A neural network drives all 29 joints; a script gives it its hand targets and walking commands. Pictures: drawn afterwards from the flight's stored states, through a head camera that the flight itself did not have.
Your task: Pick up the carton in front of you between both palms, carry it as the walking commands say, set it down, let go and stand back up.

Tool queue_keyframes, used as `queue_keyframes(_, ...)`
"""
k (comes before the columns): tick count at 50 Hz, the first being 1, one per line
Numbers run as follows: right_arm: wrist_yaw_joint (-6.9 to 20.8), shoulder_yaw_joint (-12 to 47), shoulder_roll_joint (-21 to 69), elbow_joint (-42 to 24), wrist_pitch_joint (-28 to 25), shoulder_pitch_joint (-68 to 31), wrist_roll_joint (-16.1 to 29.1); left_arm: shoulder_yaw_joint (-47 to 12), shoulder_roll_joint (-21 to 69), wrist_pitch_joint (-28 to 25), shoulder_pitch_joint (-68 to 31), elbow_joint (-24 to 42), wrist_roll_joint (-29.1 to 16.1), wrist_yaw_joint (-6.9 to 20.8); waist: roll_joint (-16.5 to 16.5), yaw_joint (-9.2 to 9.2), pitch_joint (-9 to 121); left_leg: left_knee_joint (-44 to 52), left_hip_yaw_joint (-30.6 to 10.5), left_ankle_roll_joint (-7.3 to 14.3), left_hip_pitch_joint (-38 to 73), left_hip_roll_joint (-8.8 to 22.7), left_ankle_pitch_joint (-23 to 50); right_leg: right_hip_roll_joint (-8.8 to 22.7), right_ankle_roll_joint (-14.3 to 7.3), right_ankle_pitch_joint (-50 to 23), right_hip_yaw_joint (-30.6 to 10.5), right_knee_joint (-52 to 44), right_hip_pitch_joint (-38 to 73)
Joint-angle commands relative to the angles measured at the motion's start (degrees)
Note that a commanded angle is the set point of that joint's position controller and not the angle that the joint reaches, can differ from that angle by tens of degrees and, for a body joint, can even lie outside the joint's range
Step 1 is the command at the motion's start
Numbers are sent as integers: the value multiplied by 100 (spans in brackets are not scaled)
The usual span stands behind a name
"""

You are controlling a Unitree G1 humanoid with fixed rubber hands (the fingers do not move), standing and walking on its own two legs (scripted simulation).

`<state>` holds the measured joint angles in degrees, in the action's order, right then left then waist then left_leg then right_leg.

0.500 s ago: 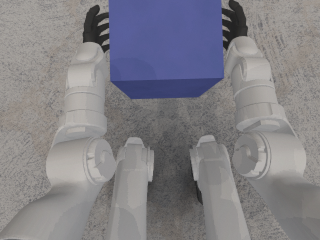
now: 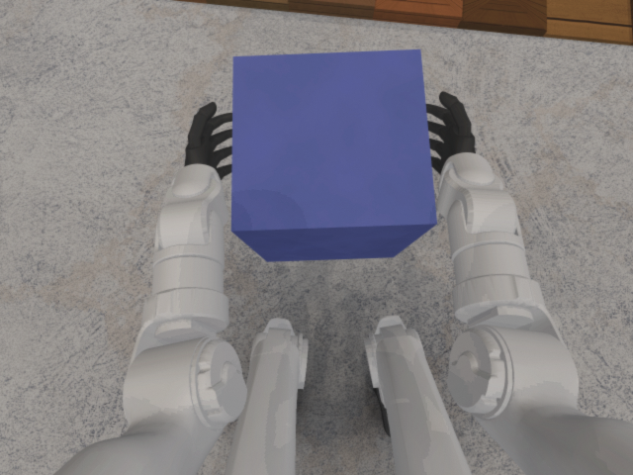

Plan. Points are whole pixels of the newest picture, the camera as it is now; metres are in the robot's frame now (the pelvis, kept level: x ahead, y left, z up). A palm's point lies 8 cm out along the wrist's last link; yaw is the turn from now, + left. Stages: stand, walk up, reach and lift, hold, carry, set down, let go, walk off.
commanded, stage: reach and lift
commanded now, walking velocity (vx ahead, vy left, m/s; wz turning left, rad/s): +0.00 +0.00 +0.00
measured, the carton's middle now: (328, 176) +0.49 +0.01 -0.12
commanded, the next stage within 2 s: hold in 1.98 s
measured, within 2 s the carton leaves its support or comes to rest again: neither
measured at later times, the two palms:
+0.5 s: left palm (145, 154) +0.42 +0.15 +0.11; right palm (540, 137) +0.42 -0.15 +0.11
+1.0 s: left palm out of the picture +0.37 +0.15 +0.25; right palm out of the picture +0.38 -0.15 +0.25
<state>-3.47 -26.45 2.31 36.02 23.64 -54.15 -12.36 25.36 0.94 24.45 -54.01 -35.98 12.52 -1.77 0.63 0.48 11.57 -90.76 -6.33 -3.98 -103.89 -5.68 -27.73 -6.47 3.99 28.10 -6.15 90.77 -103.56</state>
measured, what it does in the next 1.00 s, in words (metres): rises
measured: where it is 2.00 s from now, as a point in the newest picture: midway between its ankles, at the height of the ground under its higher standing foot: (334, 408)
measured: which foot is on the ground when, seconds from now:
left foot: down 0.00-1.00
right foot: down 0.00-1.00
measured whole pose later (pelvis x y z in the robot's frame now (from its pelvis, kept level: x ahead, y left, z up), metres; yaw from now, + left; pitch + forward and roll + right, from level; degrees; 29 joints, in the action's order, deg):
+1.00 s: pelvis +0.08 +0.00 +0.23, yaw +0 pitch +0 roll +0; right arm -1.2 -14.9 8.7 22.6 32.4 -15.0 -14.4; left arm 14.6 8.6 33.0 -14.6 -22.0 14.5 -0.5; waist 0.2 0.3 5.2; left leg -26.4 -8.2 -1.3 -13.6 -2.2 -13.1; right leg -2.6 1.0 13.5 -8.6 26.8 -13.6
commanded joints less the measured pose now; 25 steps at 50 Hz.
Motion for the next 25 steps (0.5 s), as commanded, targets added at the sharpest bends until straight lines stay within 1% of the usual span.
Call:
queue_keyframes(1,1572,3337,6390,333,-114,-3491,1095,-3291,6370,-164,-3494,-215,-1115,1494,-83,45,5511,1254,1018,156,3717,-408,1468,-425,-146,-1346,1048,-1242,3360)
queue_keyframes(13,1505,3364,6507,425,-372,-2010,852,-3310,6484,-436,-2078,-261,-863,1398,-81,17,4290,2611,696,237,4983,-346,1516,-340,-206,-1459,670,-2618,4679)
queue_keyframes(25,1510,3831,6600,40,-423,-665,799,-3693,6534,-487,-715,82,-797,1441,-34,30,3322,4108,425,306,6707,-207,1994,-172,-257,-1987,352,-4126,6489)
